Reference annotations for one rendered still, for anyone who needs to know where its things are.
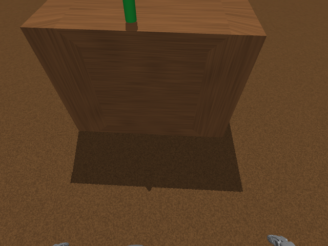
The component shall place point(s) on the right robot hand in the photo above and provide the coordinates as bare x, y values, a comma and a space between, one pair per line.
279, 240

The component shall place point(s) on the bottle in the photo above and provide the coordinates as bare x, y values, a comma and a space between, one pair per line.
130, 11

